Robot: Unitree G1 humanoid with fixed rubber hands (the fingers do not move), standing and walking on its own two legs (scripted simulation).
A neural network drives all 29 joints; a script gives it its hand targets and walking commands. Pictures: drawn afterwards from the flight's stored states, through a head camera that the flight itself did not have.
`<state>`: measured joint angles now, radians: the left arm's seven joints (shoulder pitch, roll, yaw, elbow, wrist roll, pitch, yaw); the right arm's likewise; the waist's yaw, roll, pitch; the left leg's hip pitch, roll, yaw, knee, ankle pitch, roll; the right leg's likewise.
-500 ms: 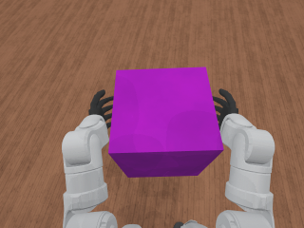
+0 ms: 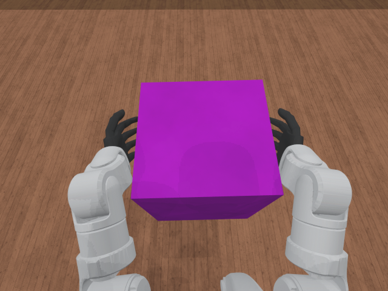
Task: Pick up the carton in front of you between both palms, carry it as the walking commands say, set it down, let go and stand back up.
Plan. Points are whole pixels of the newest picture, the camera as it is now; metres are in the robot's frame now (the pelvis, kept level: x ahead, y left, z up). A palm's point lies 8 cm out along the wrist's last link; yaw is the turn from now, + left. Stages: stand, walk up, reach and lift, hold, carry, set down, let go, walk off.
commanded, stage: carry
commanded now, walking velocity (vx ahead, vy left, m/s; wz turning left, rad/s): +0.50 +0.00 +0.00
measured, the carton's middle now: (202, 161) +0.36 -0.02 +0.06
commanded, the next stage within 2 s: none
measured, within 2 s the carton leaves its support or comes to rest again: neither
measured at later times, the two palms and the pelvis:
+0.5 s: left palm (123, 45) +0.65 +0.14 +0.16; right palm (243, 39) +0.67 -0.16 +0.15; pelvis +0.31 -0.03 +0.03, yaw +2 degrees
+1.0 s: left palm (127, 5) +0.81 +0.14 +0.18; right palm (234, 2) +0.81 -0.16 +0.18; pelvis +0.47 -0.01 +0.03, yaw +0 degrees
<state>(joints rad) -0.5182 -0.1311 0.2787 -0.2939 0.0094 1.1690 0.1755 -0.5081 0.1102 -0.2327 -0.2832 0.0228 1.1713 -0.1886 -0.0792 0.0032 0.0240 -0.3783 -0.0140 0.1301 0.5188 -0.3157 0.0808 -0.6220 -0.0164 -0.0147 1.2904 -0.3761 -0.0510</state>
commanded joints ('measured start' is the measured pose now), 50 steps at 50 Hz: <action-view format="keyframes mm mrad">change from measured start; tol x32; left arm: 1 -501 -606 -607 -2 -136 -5 -12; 50 -564 -703 -598 187 -176 32 -59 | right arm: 1 -627 678 678 -105 275 -16 69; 50 -556 701 520 174 91 33 47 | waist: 1 30 88 -454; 11 104 181 -364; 14 161 -294 -584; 32 26 201 -620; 50 85 -21 -510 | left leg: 1 506 272 -335 -159 367 147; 12 304 161 11 205 846 -1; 16 -405 -9 -174 977 -149 -24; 27 -106 -27 -8 146 119 -72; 32 543 350 -435 25 1215 162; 43 204 109 -121 41 447 -23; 50 281 137 -136 85 606 -9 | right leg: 1 -190 -44 2 -92 46 12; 12 443 108 -250 -734 187 -31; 14 857 -328 573 -911 -13 -223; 17 793 -315 448 -858 540 -248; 27 650 -173 -47 -770 903 -99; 30 504 -113 -100 -591 722 -3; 32 197 22 -39 -363 -102 74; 34 118 17 33 -422 -276 49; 43 563 -132 62 -731 710 -5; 50 464 -102 43 -715 570 15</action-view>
